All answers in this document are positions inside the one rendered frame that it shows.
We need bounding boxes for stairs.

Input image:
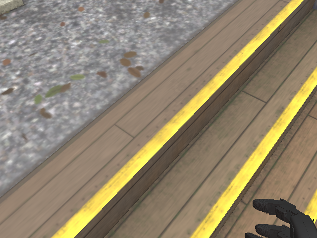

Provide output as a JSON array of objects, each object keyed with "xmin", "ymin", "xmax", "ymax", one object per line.
[{"xmin": 74, "ymin": 0, "xmax": 317, "ymax": 238}]

